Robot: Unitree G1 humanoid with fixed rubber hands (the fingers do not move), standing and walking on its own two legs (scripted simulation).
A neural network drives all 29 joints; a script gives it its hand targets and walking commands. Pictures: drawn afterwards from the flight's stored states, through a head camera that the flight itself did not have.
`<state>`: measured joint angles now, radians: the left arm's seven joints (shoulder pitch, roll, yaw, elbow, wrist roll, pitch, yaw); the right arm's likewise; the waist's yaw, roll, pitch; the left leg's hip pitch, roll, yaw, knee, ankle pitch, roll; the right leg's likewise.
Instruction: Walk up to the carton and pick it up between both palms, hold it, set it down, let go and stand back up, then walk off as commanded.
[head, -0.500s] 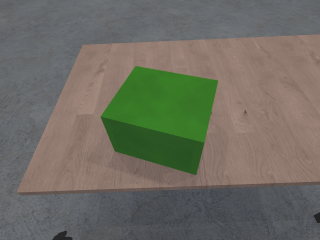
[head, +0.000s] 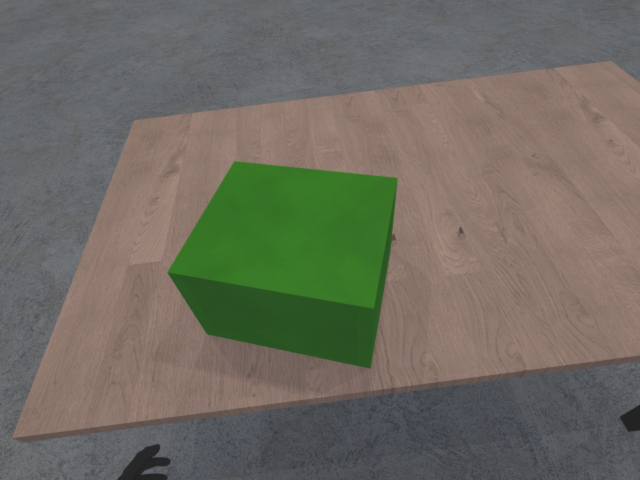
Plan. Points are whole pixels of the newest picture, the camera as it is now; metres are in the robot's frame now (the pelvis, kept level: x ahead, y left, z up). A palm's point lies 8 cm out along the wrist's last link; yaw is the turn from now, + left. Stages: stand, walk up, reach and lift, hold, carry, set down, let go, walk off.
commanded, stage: walk up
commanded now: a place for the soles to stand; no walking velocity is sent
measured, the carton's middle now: (298, 259) +0.43 +0.07 +0.00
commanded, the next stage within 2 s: none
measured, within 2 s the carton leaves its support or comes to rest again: neither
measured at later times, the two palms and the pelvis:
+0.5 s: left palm out of the picture +0.11 +0.32 -0.11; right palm out of the picture +0.08 -0.31 -0.11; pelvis -0.01 +0.02 +0.00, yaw +0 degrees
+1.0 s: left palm out of the picture +0.03 +0.39 -0.12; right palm out of the picture +0.02 -0.22 -0.11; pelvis -0.06 +0.09 -0.01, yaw -2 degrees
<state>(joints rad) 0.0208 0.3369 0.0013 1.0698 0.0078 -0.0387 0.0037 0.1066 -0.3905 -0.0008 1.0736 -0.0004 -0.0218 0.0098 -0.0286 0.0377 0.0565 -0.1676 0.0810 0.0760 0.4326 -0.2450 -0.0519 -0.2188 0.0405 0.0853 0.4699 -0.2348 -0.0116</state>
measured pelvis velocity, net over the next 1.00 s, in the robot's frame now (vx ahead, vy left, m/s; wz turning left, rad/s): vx -0.06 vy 0.09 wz -0.04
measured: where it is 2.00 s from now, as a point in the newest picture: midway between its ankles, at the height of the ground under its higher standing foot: outside the picture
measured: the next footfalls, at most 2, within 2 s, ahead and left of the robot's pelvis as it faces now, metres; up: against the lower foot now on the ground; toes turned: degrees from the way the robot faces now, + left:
right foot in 0.98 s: -0.04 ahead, -0.03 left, +0.00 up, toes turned -1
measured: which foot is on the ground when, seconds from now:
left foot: down 0.00-1.00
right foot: down 0.00-0.72, up 0.74-0.96, down 0.98-1.00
